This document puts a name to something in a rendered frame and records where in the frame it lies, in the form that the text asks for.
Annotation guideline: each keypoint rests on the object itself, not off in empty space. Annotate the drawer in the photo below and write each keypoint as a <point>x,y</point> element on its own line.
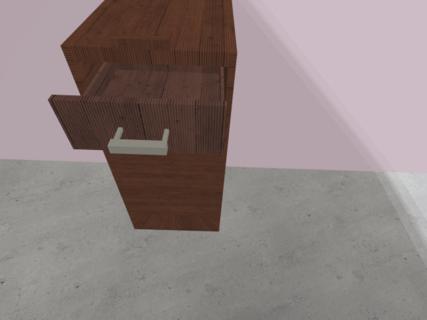
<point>145,99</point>

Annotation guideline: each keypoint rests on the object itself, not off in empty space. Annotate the cabinet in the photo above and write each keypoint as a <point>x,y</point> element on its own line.
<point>177,191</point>

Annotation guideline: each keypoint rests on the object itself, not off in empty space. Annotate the handle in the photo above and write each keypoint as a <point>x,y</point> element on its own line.
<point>142,42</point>
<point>142,147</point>

